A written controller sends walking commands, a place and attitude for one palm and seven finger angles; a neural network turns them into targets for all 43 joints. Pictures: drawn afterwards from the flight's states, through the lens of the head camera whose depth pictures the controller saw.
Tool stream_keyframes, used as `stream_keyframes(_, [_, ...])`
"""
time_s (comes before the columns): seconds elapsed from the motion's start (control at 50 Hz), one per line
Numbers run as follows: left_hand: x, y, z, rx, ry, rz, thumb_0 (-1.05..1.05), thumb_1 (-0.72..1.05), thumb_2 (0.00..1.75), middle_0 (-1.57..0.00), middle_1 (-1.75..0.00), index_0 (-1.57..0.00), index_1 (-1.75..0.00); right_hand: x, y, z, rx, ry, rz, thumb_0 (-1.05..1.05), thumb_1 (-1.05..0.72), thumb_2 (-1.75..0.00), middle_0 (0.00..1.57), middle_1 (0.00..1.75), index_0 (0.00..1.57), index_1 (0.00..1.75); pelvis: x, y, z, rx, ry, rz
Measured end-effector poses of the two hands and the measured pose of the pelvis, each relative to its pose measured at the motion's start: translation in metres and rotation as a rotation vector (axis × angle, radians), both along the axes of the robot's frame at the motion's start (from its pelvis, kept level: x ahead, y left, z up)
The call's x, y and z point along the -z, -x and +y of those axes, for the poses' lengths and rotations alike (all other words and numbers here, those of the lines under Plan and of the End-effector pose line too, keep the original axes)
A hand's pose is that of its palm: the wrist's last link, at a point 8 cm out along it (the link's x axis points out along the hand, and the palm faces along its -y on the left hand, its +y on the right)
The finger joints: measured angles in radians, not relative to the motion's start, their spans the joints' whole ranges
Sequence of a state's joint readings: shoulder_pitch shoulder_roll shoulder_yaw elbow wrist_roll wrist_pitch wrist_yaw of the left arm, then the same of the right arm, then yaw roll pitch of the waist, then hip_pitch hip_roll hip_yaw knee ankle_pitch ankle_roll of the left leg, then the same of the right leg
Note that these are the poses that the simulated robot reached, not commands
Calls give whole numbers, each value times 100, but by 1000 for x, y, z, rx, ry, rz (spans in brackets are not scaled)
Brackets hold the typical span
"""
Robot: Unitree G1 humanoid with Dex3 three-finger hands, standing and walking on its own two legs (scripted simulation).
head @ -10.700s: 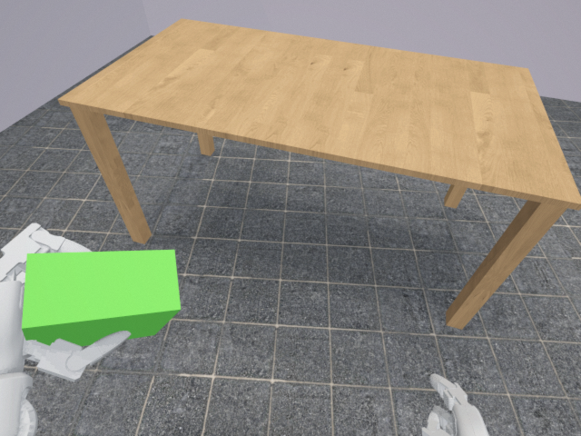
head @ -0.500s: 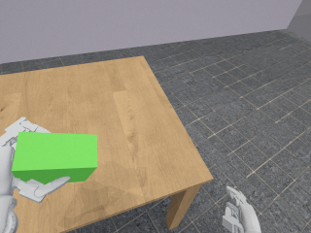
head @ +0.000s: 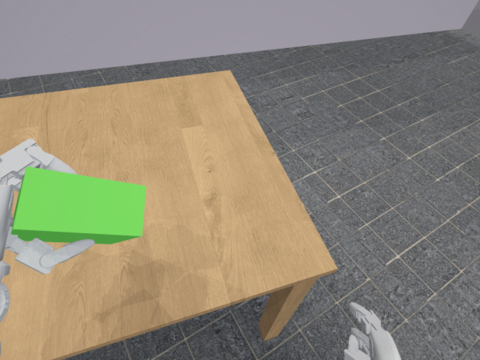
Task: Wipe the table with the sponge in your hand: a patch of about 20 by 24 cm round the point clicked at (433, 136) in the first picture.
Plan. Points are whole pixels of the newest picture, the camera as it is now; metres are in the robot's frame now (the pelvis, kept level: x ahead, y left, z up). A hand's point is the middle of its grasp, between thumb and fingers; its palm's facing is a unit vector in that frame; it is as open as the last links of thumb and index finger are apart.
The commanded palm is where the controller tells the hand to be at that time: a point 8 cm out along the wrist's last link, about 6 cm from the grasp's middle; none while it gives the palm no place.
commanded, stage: look again from close up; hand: left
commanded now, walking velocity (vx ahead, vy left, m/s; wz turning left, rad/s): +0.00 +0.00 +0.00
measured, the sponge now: (95, 214) +0.25 +0.23 +0.14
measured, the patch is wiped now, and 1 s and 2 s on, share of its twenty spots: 0.00 0.00 0.00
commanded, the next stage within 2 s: come to a stop and stand still in 0.18 s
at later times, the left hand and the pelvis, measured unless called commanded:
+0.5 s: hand (92, 201) +0.26 +0.23 +0.17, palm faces +0.36 -0.86 -0.37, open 10.5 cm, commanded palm +0.19 +0.26 +0.17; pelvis +0.03 -0.01 +0.00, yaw -2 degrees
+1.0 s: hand (75, 228) +0.24 +0.26 +0.12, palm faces +0.26 -0.84 -0.47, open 10.5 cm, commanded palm +0.18 +0.29 +0.17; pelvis +0.02 +0.01 -0.01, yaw +1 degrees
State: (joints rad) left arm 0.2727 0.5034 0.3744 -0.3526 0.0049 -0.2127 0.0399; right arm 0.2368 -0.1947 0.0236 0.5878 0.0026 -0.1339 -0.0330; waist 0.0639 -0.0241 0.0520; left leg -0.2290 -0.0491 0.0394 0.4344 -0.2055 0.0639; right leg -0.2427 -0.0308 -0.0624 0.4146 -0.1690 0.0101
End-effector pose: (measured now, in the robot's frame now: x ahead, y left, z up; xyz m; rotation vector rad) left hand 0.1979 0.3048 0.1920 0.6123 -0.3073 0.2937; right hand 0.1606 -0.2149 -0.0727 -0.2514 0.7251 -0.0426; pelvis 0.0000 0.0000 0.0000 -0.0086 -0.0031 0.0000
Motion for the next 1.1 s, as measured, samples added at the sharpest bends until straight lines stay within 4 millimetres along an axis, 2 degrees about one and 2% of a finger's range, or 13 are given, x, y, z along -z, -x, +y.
stream_keyframes(0.08, [0,-12,14,-84,76,-62,-1,-53,102,-67,-135,-69,-135,-1,2,-8,14,-32,-24,1,-90,-90,20,30,21,30,1,2,-6,30,-2,1])
stream_keyframes(0.2, [28,-10,-48,75,180,33,-1,-53,102,-67,-135,-69,-135,1,3,-22,66,-45,-48,1,-90,-90,20,30,21,30,1,-11,-5,44,-1,2])
stream_keyframes(0.26, [35,-11,-58,127,169,72,-1,-53,102,-67,-135,-69,-135,0,2,-27,82,-21,-23,1,-90,-90,20,30,20,30,1,-17,-11,38,1,6])
stream_keyframes(0.42, [18,-23,-28,13,124,-17,-1,-53,102,-67,-135,-69,-134,-9,-18,-37,73,28,-28,1,-90,-90,20,30,20,30,1,-25,-18,25,11,8])
stream_keyframes(0.5, [13,-20,-34,29,148,-50,-1,-53,102,-67,-135,-69,-134,-14,-31,-35,67,31,-70,1,-90,-90,20,30,20,30,2,-27,-12,30,15,9])
stream_keyframes(0.62, [24,-18,-34,77,157,10,-1,-53,102,-67,-135,-69,-134,-20,-39,-21,66,37,-93,1,-90,-90,20,30,20,30,2,-24,-3,26,15,4])
stream_keyframes(0.7, [-11,-31,0,28,-50,-110,-2,-53,102,-67,-135,-70,-134,-10,-33,-4,-25,31,-54,1,-90,-90,20,30,20,30,7,-15,-6,-1,4,12])
stream_keyframes(0.78, [-28,-32,22,-52,-56,-175,-2,-53,102,-67,-135,-69,-134,0,-22,2,-51,-7,-12,1,-90,-90,20,30,21,30,7,-14,-2,17,5,44])
stream_keyframes(0.82, [-20,-28,15,-28,-22,-146,-2,-53,102,-67,-135,-69,-134,3,-15,1,-39,-26,1,1,-90,-90,21,30,21,30,7,-17,3,26,3,55])
stream_keyframes(0.9, [18,-16,-8,47,78,12,-2,-53,102,-67,-135,-69,-134,10,-2,-4,-5,-22,48,1,-90,-90,21,30,21,30,6,-22,10,20,-4,58])
stream_keyframes(0.98, [48,-9,-5,46,106,126,-2,-53,102,-67,-134,-70,-134,12,5,-10,8,23,106,1,-90,-90,21,30,21,30,6,-22,10,-4,-6,50])
stream_keyframes(1.04, [51,-7,8,1,96,130,-2,-53,102,-67,-134,-70,-134,9,3,-13,-4,50,116,1,-90,-90,20,30,21,30,6,-19,8,-22,-3,44])
stream_keyframes(1.1, [40,-4,14,-22,84,76,-2,-53,102,-67,-134,-70,-134,5,-5,-13,-26,59,90,1,-90,-90,20,30,21,30,6,-15,7,-36,3,40])
